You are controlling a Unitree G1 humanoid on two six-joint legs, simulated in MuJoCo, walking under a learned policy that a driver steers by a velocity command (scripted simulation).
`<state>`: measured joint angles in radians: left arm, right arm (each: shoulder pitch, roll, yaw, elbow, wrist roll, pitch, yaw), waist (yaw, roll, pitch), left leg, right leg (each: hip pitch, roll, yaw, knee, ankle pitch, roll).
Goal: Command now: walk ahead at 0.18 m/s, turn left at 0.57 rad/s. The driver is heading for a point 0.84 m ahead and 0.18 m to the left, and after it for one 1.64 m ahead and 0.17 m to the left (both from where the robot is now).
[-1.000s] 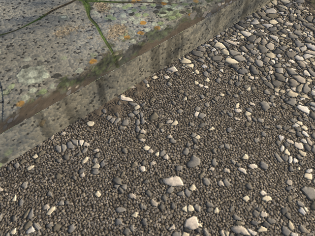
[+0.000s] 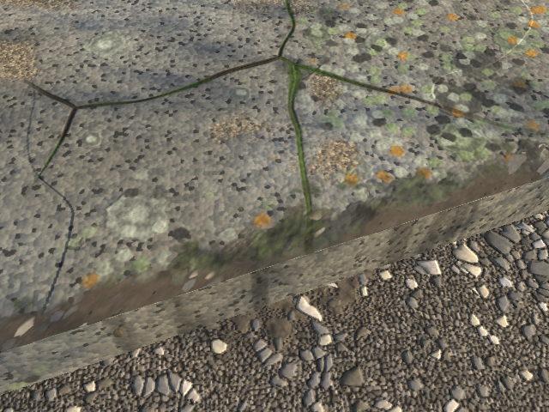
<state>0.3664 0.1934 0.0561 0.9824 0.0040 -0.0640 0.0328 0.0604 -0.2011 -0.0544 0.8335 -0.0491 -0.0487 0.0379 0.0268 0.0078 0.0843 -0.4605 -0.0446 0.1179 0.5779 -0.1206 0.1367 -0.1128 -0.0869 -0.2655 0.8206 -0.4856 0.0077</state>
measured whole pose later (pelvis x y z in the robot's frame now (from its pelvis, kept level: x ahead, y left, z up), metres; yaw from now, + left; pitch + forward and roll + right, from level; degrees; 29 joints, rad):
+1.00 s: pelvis +0.16 -0.01 +0.03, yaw +29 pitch +2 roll +0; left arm 0.42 0.24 0.05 0.90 0.02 -0.08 0.00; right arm 0.15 -0.29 -0.06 0.86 -0.04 -0.01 0.06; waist 0.06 0.04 -0.01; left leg -0.48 0.02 -0.03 0.71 -0.21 -0.02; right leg 0.00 0.01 -0.03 0.23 -0.26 -0.03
